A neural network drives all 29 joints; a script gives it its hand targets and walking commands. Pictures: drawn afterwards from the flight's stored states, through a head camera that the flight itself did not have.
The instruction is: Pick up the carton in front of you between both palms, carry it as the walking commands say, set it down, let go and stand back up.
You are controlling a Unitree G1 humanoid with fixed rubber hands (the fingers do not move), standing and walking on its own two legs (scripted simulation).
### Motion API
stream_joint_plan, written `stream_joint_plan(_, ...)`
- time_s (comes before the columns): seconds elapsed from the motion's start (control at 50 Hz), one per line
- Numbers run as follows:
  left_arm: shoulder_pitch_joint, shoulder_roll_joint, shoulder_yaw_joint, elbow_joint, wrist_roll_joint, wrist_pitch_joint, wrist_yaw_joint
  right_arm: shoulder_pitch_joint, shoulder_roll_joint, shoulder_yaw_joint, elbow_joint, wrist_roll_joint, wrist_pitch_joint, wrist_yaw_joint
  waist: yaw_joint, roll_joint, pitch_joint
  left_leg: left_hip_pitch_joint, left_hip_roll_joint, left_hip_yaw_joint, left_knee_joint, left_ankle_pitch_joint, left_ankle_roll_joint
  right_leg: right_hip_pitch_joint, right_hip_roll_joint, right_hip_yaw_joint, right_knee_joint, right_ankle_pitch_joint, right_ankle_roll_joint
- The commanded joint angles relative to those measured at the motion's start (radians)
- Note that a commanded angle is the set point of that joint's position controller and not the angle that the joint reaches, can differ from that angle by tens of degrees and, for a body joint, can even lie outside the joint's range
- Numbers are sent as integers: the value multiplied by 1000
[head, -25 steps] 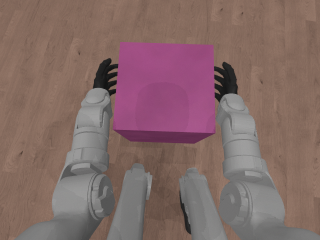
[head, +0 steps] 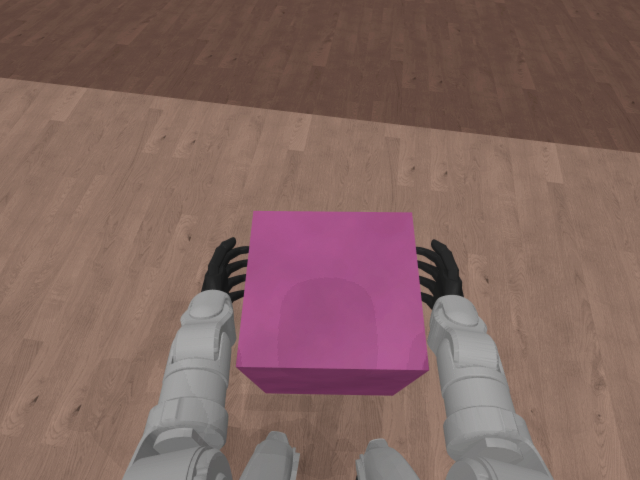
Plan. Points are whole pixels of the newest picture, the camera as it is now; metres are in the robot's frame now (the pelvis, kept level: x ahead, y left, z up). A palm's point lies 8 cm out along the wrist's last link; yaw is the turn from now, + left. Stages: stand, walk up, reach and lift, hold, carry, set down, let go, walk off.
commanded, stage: reach and lift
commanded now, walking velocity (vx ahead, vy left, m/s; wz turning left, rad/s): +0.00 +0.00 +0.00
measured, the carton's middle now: (330, 313) +0.36 +0.01 -0.10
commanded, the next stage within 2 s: hold in 1.42 s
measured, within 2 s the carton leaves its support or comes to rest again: neither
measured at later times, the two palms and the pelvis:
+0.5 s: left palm (195, 281) +0.31 +0.15 +0.10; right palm (501, 283) +0.32 -0.15 +0.10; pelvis +0.03 +0.00 +0.08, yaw +0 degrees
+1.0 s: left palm (190, 276) +0.32 +0.15 +0.11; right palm (503, 279) +0.32 -0.15 +0.11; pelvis +0.02 +0.00 +0.08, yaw +0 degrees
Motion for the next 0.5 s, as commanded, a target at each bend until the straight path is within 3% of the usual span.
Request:
stream_joint_plan(0.0,-462,-1036,-572,-1,-134,-16,-228,-454,1010,594,67,111,19,244,8,32,-499,502,-45,69,-188,307,21,330,42,-65,-212,280,-14)
stream_joint_plan(0.18,-301,-1035,-631,-84,-154,46,-233,-284,993,649,-8,119,82,263,1,33,-341,738,-27,48,-394,442,16,593,20,-46,-419,430,-15)
stream_joint_plan(0.32,-216,-1020,-687,-206,-182,151,-242,-183,995,698,-107,152,190,282,-6,18,-202,895,-18,44,-542,456,13,782,6,-41,-564,474,-9)
stream_joint_plan(0.38,-197,-1007,-687,-247,-181,202,-244,-163,983,695,-140,153,241,290,-2,19,-111,922,-17,46,-594,418,14,825,2,-41,-612,445,-10)
stream_joint_plan(0.48,-218,-997,-615,-222,-151,258,-259,-195,960,627,-127,125,294,306,0,16,33,919,-14,54,-635,273,24,811,-5,-46,-657,297,-18)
